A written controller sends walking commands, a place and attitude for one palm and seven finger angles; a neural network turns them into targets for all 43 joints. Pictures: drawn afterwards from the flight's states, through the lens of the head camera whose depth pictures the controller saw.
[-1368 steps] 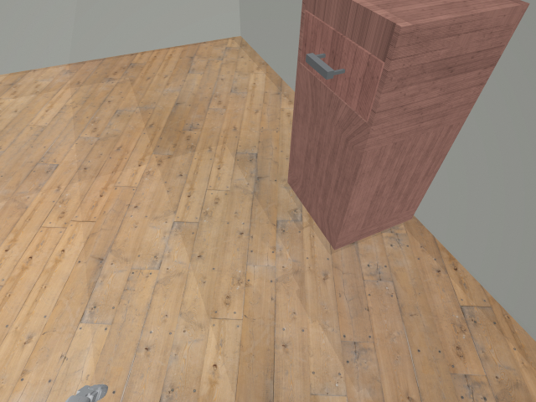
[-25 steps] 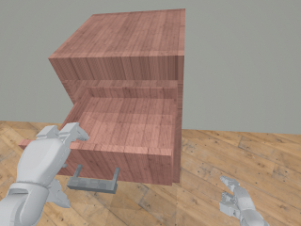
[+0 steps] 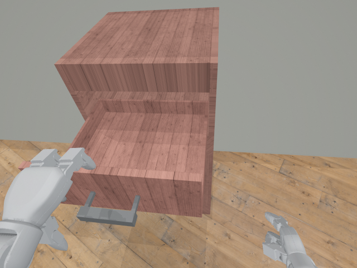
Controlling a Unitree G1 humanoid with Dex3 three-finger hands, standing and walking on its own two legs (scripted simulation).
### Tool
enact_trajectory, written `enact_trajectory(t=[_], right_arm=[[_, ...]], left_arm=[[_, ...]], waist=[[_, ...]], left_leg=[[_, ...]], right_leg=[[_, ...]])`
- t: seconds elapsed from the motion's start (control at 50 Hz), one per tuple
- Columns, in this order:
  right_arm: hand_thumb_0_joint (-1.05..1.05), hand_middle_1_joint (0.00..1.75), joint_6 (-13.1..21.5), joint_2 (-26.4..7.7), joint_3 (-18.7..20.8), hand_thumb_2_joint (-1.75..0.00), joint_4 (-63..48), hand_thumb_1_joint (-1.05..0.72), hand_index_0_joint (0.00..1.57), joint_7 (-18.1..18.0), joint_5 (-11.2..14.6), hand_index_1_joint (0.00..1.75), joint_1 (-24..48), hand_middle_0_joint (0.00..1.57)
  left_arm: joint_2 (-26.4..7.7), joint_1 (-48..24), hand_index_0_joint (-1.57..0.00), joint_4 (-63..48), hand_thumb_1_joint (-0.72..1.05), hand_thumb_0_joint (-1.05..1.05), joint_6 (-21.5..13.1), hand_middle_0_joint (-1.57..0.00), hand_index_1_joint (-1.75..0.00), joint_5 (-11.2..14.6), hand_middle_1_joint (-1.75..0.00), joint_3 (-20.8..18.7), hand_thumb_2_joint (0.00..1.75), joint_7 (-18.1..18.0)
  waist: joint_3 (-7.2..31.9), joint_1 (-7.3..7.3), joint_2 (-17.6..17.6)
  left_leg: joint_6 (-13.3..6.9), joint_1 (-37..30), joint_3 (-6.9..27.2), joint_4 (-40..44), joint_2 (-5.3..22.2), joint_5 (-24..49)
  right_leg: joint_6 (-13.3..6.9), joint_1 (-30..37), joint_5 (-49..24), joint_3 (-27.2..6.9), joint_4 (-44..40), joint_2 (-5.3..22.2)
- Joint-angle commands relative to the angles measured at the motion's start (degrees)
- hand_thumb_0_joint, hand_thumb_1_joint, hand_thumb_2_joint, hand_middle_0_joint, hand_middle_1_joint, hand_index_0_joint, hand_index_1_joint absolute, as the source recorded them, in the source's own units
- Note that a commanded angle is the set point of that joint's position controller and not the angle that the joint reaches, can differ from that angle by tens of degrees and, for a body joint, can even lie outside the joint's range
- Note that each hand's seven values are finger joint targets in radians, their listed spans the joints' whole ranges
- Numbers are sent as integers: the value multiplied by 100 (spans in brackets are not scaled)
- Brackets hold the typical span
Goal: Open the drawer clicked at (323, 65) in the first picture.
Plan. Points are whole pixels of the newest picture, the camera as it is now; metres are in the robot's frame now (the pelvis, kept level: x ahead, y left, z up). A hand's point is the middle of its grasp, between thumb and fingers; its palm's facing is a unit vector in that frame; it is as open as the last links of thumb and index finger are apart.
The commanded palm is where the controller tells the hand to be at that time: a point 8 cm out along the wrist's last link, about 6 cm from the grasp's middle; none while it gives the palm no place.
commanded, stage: draw the hand back to the body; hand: left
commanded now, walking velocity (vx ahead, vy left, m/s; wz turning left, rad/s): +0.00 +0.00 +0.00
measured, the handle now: (110, 206) +0.24 +0.21 +0.00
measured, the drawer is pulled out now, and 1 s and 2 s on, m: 0.30 0.30 0.30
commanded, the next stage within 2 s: step back with the hand held close in 1.06 s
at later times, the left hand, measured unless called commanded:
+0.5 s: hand (71, 176) +0.21 +0.21 +0.17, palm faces +0.35 -0.85 -0.40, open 11.8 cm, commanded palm +0.16 +0.26 +0.19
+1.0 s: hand (70, 183) +0.20 +0.21 +0.17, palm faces +0.40 -0.82 -0.41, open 7.8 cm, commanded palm +0.15 +0.26 +0.19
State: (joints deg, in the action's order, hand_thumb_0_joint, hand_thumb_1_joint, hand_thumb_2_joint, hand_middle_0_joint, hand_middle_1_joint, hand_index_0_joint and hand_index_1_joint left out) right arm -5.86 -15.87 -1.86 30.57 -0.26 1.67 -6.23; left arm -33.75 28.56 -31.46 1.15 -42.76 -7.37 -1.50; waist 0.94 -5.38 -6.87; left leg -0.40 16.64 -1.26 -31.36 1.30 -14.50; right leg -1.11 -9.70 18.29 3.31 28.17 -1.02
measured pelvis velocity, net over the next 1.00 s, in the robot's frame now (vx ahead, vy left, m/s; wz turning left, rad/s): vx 0.02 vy -0.02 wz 0.01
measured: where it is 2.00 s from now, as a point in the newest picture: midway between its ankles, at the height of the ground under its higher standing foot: outside the picture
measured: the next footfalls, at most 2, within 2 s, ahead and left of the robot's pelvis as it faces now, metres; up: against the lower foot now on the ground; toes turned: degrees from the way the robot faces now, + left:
none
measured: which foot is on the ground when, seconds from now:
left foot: down 0.00-1.00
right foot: down 0.00-1.00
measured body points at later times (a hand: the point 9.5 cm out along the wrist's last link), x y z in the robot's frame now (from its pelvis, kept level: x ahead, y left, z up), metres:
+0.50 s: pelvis +0.02 -0.01 +0.01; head +0.02 -0.03 +0.45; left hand +0.19 +0.26 +0.20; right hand +0.21 -0.23 -0.08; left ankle +0.02 +0.11 -0.73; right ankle -0.04 -0.10 -0.73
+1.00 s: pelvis +0.02 -0.02 +0.01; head +0.02 -0.05 +0.45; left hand +0.18 +0.26 +0.19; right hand +0.23 -0.23 -0.08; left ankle +0.02 +0.11 -0.73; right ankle -0.04 -0.10 -0.73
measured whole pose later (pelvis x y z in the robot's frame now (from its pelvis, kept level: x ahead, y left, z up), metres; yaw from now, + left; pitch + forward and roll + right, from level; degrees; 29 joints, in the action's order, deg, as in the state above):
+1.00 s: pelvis +0.02 -0.02 +0.01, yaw +0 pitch -3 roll +0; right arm 4.1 -12.8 -0.9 35.2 -4.2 1.1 -8.6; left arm -18.4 31.3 -28.7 -4.5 4.4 -16.0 -6.6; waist -0.9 -3.4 -4.8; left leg 1.1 8.8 -0.8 -25.1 1.6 -13.6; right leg -2.4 -1.9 17.7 3.7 22.1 -1.6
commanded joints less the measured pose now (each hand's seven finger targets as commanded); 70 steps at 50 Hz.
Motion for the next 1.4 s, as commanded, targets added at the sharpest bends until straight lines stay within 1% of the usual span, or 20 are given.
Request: enact_trajectory(t=[0.0, 0.04, 0.06, 0.08, 0.12, 0.16, 0.24, 0.36, 0.42, 0.48, 0.6, 0.62, 0.84, 1.0, 1.04, 1.14, 1.16, 1.2, 1.28, 1.38], right_arm=[[0, 30, 287, -465, 231, -90, -1020, -90, 20, -18, 10, 30, 957, 20], [0, 30, 314, -457, 187, -90, -1028, -90, 20, 1, 2, 30, 963, 20], [0, 30, 787, 14, 175, -90, -1129, -90, 20, -166, 99, 30, 536, 20], [0, 30, 1031, -184, 181, -90, -912, -90, 20, -274, 31, 30, 423, 20], [0, 30, 1255, -237, 183, -90, -770, -90, 20, -450, -14, 30, 588, 20], [0, 30, 1501, -187, 138, -90, -752, -90, 20, -493, -75, 30, 488, 20], [0, 30, 1663, -157, 136, -90, -524, -90, 20, -470, -117, 30, 393, 20], [0, 30, 1591, -174, 203, -90, -488, -90, 20, -395, -93, 30, 441, 20], [0, 30, 1560, -186, 237, -90, -455, -90, 20, -376, -90, 30, 459, 20], [0, 30, 1487, -188, 283, -90, -437, -90, 20, -391, -76, 30, 451, 20], [0, 30, 1391, -201, 311, -90, -442, -90, 20, -425, -66, 30, 471, 20], [0, 30, 1380, -208, 310, -90, -425, -90, 20, -429, -64, 30, 494, 20], [0, 30, 1320, -212, 295, -90, -427, -90, 20, -458, -78, 30, 511, 20], [0, 30, 1313, -185, 297, -90, -499, -90, 20, -466, -70, 30, 554, 20], [0, 30, 1311, -193, 302, -90, -415, -90, 20, -464, -87, 30, 523, 20], [0, 30, 1304, -198, 321, -90, -424, -90, 20, -446, -71, 30, 529, 20], [0, 30, 1190, -284, 311, -90, -684, -90, 20, -416, -17, 30, 247, 20], [0, 30, 1045, -191, 347, -90, -617, -90, 20, -410, -16, 30, 326, 20], [0, 30, 941, -319, 408, -90, -777, -90, 20, -385, -19, 30, 300, 20], [0, 30, 826, -294, 495, -90, -904, -90, 20, -420, 24, 30, 321, 20]], left_arm=[[-1091, -300, -30, -973, -50, 0, 3, -30, -120, 47, -120, -1074, 30, -298], [-1062, -269, -30, -965, -50, 0, 53, -30, -120, 95, -120, -1005, 30, -256], [1350, -815, -30, -1016, -47, 0, -376, -30, -118, 4080, -118, -587, 32, -344], [714, -279, -29, -429, -43, 0, -573, -29, -115, 4078, -115, -925, 33, -495], [341, -243, -29, -967, -36, 0, -833, -29, -111, 4525, -111, -1393, 36, -640], [440, -452, -29, -1477, -29, 0, -1054, -29, -107, 4528, -107, -1257, 39, -696], [621, -230, -27, -1318, -15, 0, -1097, -27, -98, 4542, -98, -1179, 45, -728], [674, 2, -26, -1177, 6, 0, -1090, -26, -84, 4639, -84, -1302, 54, -594], [641, 81, -25, -1266, 17, 0, -1076, -25, -77, 4638, -77, -1344, 58, -566], [640, 220, -25, -1091, 27, 0, -1021, -25, -70, 4667, -70, -1409, 63, -579], [528, 203, -23, -1117, 48, 0, -984, -23, -57, 4671, -57, -1564, 72, -593], [502, 123, -23, -1144, 51, 0, -978, -23, -55, 4669, -55, -1596, 74, -590], [551, 14, -20, -892, 90, 0, -926, -20, -30, 4687, -30, -1551, 90, -605], [491, -16, -20, -924, 90, 0, -928, -20, -30, 4712, -30, -1592, 90, -592], [472, 27, -20, -835, 90, 0, -953, -20, -30, 4691, -30, -1651, 90, -600], [511, 79, -20, -822, 90, 0, -952, -20, -30, 4700, -30, -1610, 90, -582], [-364, -745, -20, -1422, 90, 0, -1165, -20, -30, 4695, -30, -2431, 90, -601], [279, 100, -20, -651, 90, 0, -1181, -20, -30, 4644, -30, -1959, 90, -479], [391, 647, -20, -1024, 90, 0, -1278, -20, -30, 4626, -30, -1863, 90, -466], [147, 972, -20, -1403, 90, 0, -1289, -20, -30, 4645, -30, -2139, 90, -552]], waist=[[701, -20, 331], [733, -45, 193], [332, 586, 738], [200, 433, 984], [339, 266, 1096], [579, 226, 599], [95, 226, -1], [236, 195, 337], [382, 199, 125], [368, 218, 540], [524, 204, 518], [481, 203, 306], [242, 222, 390], [294, 194, 600], [285, 187, 328], [292, 196, 402], [-328, 413, 631], [-94, 473, 1257], [649, 464, 631], [925, 498, 837]], left_leg=[[-90, -903, 111, 220, 2, 1148], [-97, -804, 125, 222, -33, 1102], [-201, -1462, 103, 406, 139, 677], [-174, -1405, 164, 470, 224, 432], [-147, -1355, 168, 622, 165, 538], [-142, -1471, 140, 649, 143, 844], [-87, -1258, 159, 732, 125, 1032], [-76, -1332, 154, 738, 171, 1464], [-74, -1433, 110, 669, 143, 1737], [-94, -1454, 89, 665, 165, 1750], [-108, -1546, 41, 606, 131, 2001], [-99, -1551, 29, 604, 98, 2004], [-123, -1565, 42, 673, 69, 1647], [-129, -1553, 55, 708, 92, 1615], [-130, -1585, 17, 650, 47, 1657], [-124, -1598, 21, 660, 54, 1684], [-214, -1062, 183, 364, 163, 1439], [-220, -954, 159, 122, 144, 1374], [-249, -974, 141, 217, 247, 1979], [-212, -828, 231, 160, 376, 2464]], right_leg=[[74, -580, -1343, -109, -540, 207], [51, -541, -1299, -82, -503, 155], [3, -446, -1109, 27, -582, 118], [-9, -553, -778, 41, -596, 91], [41, -256, -826, -33, -733, 201], [27, -144, -1032, -71, -732, 285], [-52, -105, -1221, -49, -851, 280], [-27, 104, -1735, -11, -840, 261], [-31, 171, -2015, -30, -839, 263], [15, 131, -2120, 1, -837, 260], [36, 226, -2548, -35, -805, 300], [19, 218, -2541, -57, -861, 298], [40, 53, -2183, -55, -1023, 273], [63, 132, -2190, -94, -990, 306], [45, 114, -2284, -97, -1057, 294], [58, 110, -2312, -80, -1044, 281], [102, -555, -2812, -619, -1309, 611], [156, -424, -3354, -546, -1157, 794], [183, -87, -3255, -460, -748, 817], [137, -46, -3117, -377, -479, 765]])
